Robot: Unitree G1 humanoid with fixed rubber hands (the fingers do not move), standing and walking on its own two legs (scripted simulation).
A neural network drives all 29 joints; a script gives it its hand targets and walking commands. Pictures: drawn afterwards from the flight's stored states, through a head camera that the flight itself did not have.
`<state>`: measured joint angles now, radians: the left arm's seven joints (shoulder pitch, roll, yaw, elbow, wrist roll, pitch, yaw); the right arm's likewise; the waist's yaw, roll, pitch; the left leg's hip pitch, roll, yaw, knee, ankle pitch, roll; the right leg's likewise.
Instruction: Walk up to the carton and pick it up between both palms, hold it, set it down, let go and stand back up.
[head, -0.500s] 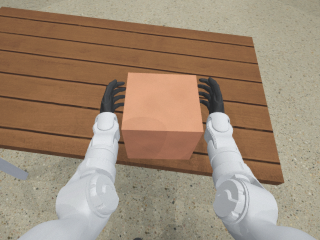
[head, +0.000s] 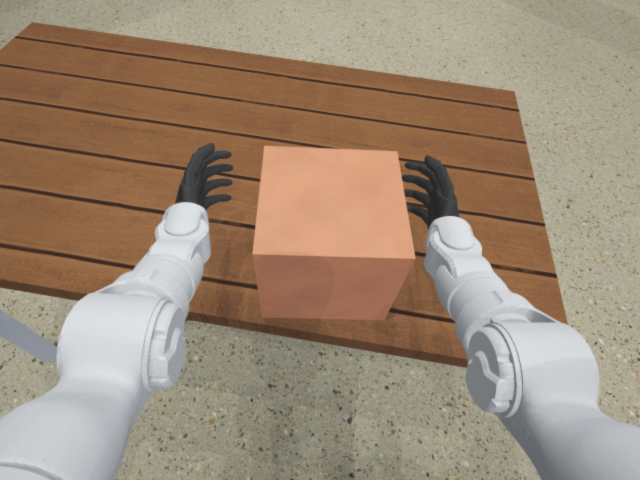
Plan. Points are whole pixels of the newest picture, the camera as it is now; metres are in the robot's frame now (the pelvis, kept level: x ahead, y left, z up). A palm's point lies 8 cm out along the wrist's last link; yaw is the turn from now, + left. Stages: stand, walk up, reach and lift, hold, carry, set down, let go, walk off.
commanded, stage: set down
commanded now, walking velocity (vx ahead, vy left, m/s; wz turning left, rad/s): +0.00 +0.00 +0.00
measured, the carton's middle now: (327, 237) +0.43 +0.04 +0.01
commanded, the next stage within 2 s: none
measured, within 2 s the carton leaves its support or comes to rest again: neither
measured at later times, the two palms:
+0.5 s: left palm (171, 164) +0.43 +0.23 +0.13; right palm (486, 175) +0.46 -0.14 +0.14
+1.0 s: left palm (150, 164) +0.41 +0.24 +0.15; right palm (501, 180) +0.44 -0.15 +0.15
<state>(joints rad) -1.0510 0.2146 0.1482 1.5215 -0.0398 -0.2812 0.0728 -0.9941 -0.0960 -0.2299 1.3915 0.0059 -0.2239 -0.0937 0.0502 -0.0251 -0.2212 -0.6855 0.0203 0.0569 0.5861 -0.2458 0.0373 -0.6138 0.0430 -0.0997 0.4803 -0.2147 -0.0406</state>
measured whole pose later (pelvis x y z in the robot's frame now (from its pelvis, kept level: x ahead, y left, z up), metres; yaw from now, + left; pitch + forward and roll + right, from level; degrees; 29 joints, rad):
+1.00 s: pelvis -0.01 -0.02 +0.02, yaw +1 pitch +10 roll -1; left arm -1.01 0.35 0.03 1.30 -0.19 -0.03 -0.03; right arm -1.02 -0.23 0.09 1.25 0.37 0.03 -0.11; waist 0.05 -0.03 -0.15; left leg -0.42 0.01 0.06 0.41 -0.17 0.02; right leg -0.37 0.04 -0.09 0.36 -0.16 -0.05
